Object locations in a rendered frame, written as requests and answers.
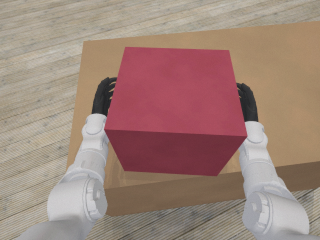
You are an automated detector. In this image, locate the right robot forearm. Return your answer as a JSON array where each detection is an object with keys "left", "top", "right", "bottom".
[{"left": 238, "top": 121, "right": 310, "bottom": 234}]

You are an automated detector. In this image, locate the robot left hand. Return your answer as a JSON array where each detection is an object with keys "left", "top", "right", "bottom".
[{"left": 91, "top": 77, "right": 117, "bottom": 117}]

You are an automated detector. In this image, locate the left robot upper arm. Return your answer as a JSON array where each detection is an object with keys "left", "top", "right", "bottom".
[{"left": 15, "top": 177, "right": 108, "bottom": 240}]

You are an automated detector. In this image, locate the left robot forearm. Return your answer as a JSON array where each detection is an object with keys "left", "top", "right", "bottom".
[{"left": 47, "top": 113, "right": 109, "bottom": 220}]

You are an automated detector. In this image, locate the pedestal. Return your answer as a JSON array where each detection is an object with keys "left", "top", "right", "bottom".
[{"left": 65, "top": 21, "right": 320, "bottom": 217}]

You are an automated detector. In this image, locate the robot right hand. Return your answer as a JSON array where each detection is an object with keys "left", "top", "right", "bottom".
[{"left": 236, "top": 82, "right": 259, "bottom": 122}]

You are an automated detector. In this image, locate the carton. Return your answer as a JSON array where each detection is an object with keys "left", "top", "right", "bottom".
[{"left": 104, "top": 47, "right": 248, "bottom": 177}]

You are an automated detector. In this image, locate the right robot upper arm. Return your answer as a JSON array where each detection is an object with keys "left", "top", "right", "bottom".
[{"left": 242, "top": 190, "right": 320, "bottom": 240}]

